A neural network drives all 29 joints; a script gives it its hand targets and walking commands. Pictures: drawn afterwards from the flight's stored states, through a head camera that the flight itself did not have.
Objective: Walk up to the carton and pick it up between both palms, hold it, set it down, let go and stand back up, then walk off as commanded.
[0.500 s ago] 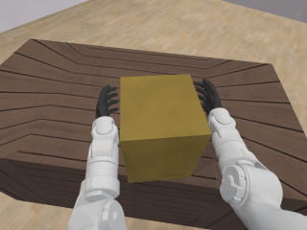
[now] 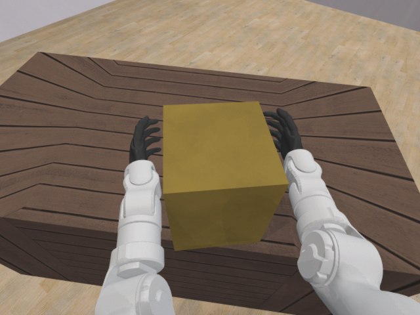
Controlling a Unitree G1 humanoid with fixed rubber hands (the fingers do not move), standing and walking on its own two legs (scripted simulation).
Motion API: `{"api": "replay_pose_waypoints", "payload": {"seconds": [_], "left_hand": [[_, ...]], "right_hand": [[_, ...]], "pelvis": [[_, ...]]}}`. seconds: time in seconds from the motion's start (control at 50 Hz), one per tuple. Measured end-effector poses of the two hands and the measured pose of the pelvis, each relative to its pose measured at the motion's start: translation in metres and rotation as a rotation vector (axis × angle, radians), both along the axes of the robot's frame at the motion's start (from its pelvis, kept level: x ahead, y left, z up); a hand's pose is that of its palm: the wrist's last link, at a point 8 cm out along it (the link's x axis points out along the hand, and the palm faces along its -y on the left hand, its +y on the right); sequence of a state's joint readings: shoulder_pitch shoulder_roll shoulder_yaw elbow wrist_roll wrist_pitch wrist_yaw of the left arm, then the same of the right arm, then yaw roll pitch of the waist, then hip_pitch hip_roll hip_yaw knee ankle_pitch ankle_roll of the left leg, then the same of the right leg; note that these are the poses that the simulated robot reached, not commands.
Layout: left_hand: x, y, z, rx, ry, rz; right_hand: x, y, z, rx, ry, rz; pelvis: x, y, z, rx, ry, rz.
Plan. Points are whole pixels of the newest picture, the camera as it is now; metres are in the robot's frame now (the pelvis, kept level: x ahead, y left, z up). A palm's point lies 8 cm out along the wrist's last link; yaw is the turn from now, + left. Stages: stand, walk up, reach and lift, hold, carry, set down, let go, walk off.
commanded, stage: set down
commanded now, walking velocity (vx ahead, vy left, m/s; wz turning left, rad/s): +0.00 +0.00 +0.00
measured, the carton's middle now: (215, 178) +0.39 +0.05 +0.01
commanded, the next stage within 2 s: none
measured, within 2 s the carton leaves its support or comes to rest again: neither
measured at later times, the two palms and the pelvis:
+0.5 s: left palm (145, 160) +0.36 +0.19 +0.07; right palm (289, 155) +0.45 -0.10 +0.06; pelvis -0.01 +0.01 -0.01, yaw -1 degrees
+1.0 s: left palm (144, 188) +0.31 +0.18 +0.05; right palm (331, 179) +0.40 -0.19 +0.04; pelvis -0.02 +0.00 -0.01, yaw -1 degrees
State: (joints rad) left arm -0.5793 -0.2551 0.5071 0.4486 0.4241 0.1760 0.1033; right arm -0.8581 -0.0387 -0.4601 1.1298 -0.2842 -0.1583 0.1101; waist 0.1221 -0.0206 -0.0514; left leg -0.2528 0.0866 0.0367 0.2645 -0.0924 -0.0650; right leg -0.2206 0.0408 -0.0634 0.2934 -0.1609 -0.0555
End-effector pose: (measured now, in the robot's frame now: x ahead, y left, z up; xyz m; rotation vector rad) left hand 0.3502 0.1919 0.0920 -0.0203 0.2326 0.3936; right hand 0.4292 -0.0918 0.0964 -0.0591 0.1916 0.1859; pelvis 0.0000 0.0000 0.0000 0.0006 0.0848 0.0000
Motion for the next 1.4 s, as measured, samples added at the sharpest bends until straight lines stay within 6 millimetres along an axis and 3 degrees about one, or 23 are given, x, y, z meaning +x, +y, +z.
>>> {"api": "replay_pose_waypoints", "payload": {"seconds": [0.22, 0.44, 0.58, 0.72, 0.82, 0.98, 1.14, 1.26, 1.4], "left_hand": [[0.001, 0.000, -0.002, 0.020, -0.004, 0.003], [0.012, 0.002, -0.018, 0.025, 0.027, 0.020], [0.012, -0.003, -0.030, 0.017, 0.058, 0.000], [0.001, -0.005, -0.039, 0.007, 0.064, -0.011], [-0.010, -0.006, -0.047, 0.003, 0.044, -0.025], [-0.033, -0.009, -0.047, 0.018, 0.014, -0.055], [-0.052, -0.008, -0.041, 0.013, 0.006, -0.054], [-0.066, -0.012, -0.038, -0.001, 0.011, -0.051], [-0.082, -0.018, -0.044, -0.009, 0.034, -0.052]], "right_hand": [[-0.002, -0.001, -0.003, -0.008, -0.007, -0.002], [0.007, -0.008, -0.043, -0.014, 0.138, -0.050], [0.029, -0.019, -0.030, 0.009, 0.077, -0.062], [0.037, -0.045, -0.017, -0.031, 0.050, -0.063], [0.023, -0.069, -0.026, -0.063, 0.055, -0.071], [-0.019, -0.099, -0.050, -0.058, 0.063, -0.072], [-0.054, -0.098, -0.059, -0.042, 0.066, -0.018], [-0.068, -0.094, -0.054, -0.045, 0.067, -0.001], [-0.083, -0.104, -0.053, -0.057, 0.078, -0.024]], "pelvis": [[0.000, 0.001, 0.000, 0.001, -0.005, -0.004], [-0.012, 0.004, -0.005, -0.016, 0.104, -0.017], [-0.012, 0.007, -0.009, -0.020, 0.159, -0.026], [-0.008, 0.003, -0.008, -0.014, 0.140, -0.026], [-0.007, -0.003, -0.008, -0.012, 0.121, -0.020], [-0.014, -0.005, -0.007, -0.008, 0.084, -0.022], [-0.026, -0.003, -0.007, 0.000, 0.040, -0.036], [-0.031, -0.004, -0.006, 0.001, 0.000, -0.028], [-0.029, -0.005, -0.005, 0.000, -0.041, -0.015]]}}
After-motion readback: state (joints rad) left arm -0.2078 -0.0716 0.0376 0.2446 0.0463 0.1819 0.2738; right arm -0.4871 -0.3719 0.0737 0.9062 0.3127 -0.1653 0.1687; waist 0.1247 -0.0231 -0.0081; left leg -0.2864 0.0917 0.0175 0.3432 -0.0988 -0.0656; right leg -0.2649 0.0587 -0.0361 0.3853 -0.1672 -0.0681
